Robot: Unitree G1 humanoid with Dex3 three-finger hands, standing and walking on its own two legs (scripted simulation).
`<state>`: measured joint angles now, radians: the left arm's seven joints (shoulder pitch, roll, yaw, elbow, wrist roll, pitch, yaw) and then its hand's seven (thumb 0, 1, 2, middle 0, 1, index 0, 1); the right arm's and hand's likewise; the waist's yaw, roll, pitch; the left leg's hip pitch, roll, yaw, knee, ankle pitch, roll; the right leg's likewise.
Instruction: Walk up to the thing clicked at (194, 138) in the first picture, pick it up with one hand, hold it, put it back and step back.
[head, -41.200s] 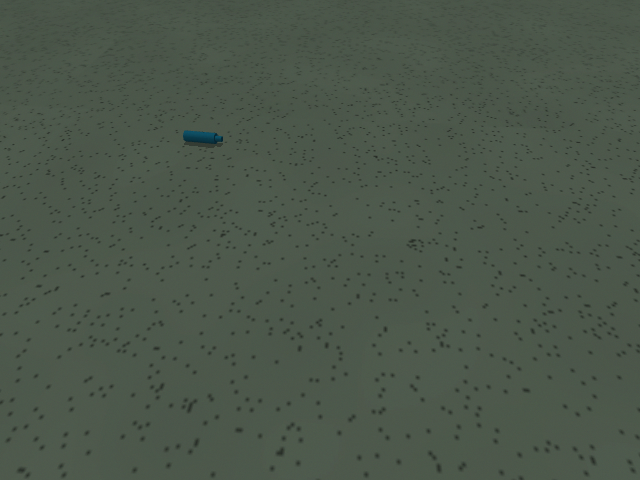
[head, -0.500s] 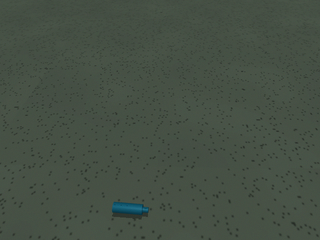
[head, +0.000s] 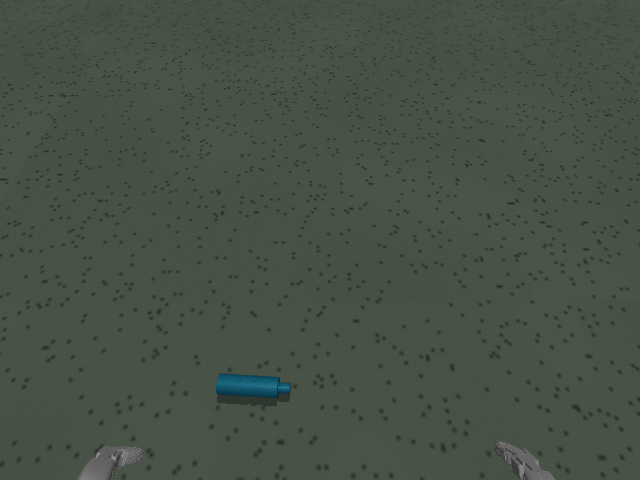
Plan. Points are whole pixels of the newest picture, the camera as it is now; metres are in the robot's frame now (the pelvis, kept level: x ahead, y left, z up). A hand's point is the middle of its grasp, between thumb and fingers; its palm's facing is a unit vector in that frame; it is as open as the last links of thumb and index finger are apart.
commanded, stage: rise first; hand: left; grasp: from above
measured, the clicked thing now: (254, 386) +0.46 +0.19 -0.72
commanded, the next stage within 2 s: none
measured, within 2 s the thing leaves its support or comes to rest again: neither
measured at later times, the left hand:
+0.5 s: hand out of the picture +0.13 +0.25 -0.21, palm faces -0.22 -0.85 -0.48, open 14.2 cm
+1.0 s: hand (185, 446) +0.26 +0.27 -0.42, palm faces -0.49 -0.39 -0.78, open 14.0 cm
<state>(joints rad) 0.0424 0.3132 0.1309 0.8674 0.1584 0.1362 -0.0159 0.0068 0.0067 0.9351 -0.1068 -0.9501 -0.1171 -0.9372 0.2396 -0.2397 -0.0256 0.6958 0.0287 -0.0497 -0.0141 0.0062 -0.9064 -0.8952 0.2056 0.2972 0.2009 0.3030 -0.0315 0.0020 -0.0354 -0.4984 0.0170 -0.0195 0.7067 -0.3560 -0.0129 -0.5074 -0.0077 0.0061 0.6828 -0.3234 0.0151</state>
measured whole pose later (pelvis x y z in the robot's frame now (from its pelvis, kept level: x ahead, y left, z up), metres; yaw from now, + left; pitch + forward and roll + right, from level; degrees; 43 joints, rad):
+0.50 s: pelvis -0.01 +0.01 -0.08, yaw +0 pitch +20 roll -2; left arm 0.30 0.30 0.08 0.35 0.30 0.24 0.02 0.00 -0.56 0.96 -0.10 -1.06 -0.10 -1.06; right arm 0.20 -0.22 -0.03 0.52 0.00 -0.13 0.00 0.01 -0.93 -0.90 0.21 0.30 0.20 0.30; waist -0.03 0.01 -0.14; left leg -1.00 0.01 -0.05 1.23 -0.58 0.00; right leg -0.99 -0.01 -0.01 1.18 -0.54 0.03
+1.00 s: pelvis -0.07 +0.00 -0.27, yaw -1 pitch +34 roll -2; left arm -0.38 0.49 0.09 0.81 0.79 -0.11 0.09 0.00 -0.54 0.97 -0.12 -1.07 -0.12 -1.06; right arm 0.10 -0.29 -0.07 0.66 -0.01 -0.16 0.05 0.01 -0.93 -0.90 0.20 0.30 0.20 0.30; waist -0.04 0.02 -0.16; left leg -1.84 -0.01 -0.07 1.94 -0.70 -0.03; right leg -1.84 -0.01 -0.01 1.90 -0.66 0.02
